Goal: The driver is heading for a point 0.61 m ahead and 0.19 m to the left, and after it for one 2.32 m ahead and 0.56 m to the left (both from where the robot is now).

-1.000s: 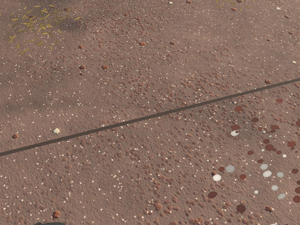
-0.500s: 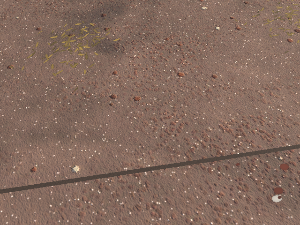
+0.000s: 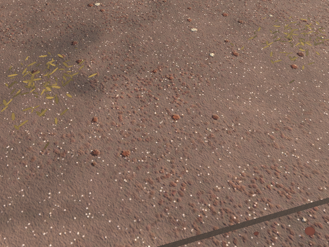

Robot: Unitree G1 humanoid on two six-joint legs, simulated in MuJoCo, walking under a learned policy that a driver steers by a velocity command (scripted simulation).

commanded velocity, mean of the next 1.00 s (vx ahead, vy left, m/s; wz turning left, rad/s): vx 0.47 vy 0.00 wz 0.48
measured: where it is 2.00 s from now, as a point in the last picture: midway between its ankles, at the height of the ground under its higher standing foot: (118, 220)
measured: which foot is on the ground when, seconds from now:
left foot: down 0.00-0.20, up 0.22-0.70, down 0.72-1.00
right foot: up 0.00-0.18, down 0.20-0.70, up 0.72-1.00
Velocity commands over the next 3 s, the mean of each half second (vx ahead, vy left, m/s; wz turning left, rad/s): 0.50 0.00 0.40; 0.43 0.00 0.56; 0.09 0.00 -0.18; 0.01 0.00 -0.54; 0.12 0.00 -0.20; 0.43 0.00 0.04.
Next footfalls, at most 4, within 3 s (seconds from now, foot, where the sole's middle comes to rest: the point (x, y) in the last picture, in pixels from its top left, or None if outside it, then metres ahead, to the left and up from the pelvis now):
0.20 right None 0.29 -0.15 -0.79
0.72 left None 0.49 0.17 -0.79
1.16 right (129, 184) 0.77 0.12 -0.79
1.52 left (85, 218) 0.63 0.31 -0.79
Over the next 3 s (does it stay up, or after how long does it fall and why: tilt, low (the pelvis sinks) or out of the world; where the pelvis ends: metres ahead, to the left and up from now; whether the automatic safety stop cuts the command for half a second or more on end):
stays up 0.90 0.08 0.00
